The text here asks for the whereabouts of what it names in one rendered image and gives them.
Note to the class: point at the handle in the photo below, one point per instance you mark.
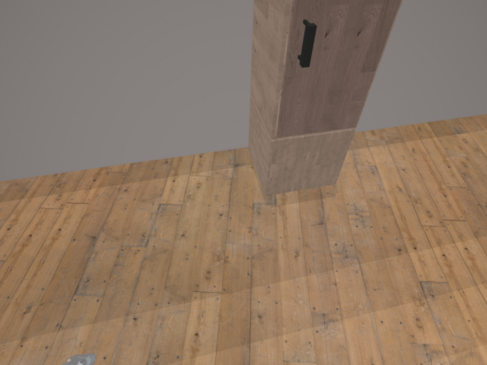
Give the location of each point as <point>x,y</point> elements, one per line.
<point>308,44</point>

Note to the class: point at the cupboard door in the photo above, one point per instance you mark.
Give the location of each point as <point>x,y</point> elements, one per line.
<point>349,41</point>

